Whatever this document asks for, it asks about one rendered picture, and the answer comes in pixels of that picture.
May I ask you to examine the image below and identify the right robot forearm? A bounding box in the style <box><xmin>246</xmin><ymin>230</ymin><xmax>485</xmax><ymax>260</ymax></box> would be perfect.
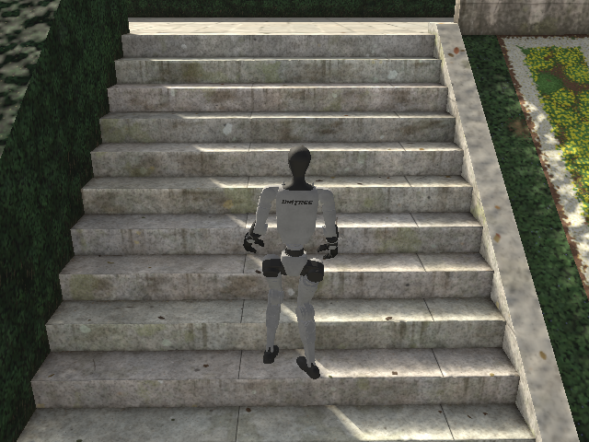
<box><xmin>326</xmin><ymin>224</ymin><xmax>339</xmax><ymax>250</ymax></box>

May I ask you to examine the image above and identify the left robot forearm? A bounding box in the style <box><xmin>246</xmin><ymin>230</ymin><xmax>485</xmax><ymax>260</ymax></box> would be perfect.
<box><xmin>246</xmin><ymin>220</ymin><xmax>261</xmax><ymax>243</ymax></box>

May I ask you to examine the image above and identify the right robot thigh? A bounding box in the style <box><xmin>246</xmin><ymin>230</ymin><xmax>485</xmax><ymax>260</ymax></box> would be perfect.
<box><xmin>295</xmin><ymin>258</ymin><xmax>324</xmax><ymax>321</ymax></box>

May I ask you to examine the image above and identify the robot right hand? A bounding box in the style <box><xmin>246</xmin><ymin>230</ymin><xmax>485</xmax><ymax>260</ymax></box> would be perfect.
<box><xmin>317</xmin><ymin>244</ymin><xmax>338</xmax><ymax>259</ymax></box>

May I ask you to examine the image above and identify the right robot upper arm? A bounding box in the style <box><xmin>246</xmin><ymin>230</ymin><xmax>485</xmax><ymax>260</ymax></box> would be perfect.
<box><xmin>317</xmin><ymin>187</ymin><xmax>337</xmax><ymax>238</ymax></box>

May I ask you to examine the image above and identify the robot left hand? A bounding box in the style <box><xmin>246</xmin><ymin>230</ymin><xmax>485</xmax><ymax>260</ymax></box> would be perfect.
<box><xmin>243</xmin><ymin>233</ymin><xmax>264</xmax><ymax>253</ymax></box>

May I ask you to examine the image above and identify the robot head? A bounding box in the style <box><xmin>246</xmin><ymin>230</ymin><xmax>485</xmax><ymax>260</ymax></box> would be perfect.
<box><xmin>283</xmin><ymin>146</ymin><xmax>314</xmax><ymax>191</ymax></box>

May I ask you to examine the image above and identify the left robot upper arm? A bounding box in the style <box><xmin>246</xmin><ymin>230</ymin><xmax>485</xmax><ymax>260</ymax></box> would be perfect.
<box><xmin>253</xmin><ymin>185</ymin><xmax>279</xmax><ymax>235</ymax></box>

